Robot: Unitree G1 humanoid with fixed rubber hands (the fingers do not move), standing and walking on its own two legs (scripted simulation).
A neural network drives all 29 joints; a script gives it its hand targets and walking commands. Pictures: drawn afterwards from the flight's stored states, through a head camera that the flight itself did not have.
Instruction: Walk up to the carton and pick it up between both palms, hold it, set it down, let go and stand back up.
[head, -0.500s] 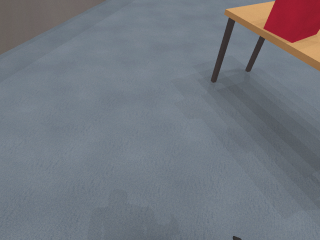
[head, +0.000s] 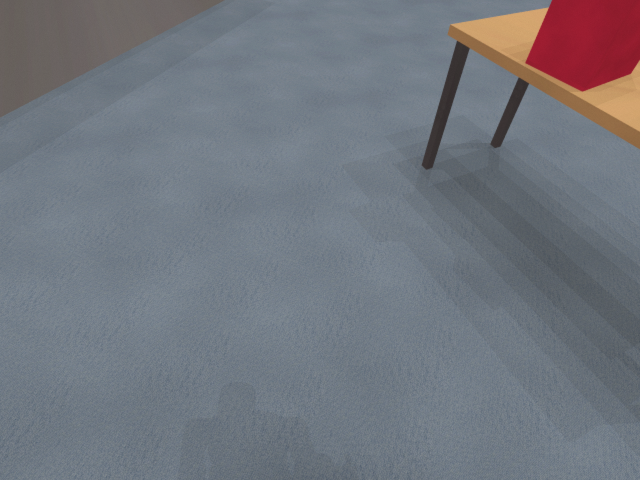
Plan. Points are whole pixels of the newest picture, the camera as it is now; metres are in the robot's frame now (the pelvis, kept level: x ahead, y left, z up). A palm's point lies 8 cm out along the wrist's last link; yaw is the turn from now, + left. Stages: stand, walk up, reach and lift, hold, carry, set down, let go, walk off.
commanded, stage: stand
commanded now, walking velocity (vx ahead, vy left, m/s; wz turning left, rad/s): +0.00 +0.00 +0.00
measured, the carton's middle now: (601, 22) +1.32 -0.89 +0.05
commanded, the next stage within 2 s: walk up in 1.28 s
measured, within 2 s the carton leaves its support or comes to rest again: neither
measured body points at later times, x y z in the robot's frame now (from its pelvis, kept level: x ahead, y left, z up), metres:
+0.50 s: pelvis +0.00 +0.00 +0.01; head +0.01 +0.01 +0.45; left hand -0.01 +0.21 -0.16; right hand +0.00 -0.20 -0.16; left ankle +0.00 +0.12 -0.73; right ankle +0.00 -0.12 -0.73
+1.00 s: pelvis +0.00 +0.01 +0.01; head +0.01 +0.01 +0.46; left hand -0.02 +0.21 -0.16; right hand -0.01 -0.19 -0.16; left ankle +0.00 +0.12 -0.73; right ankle +0.00 -0.12 -0.73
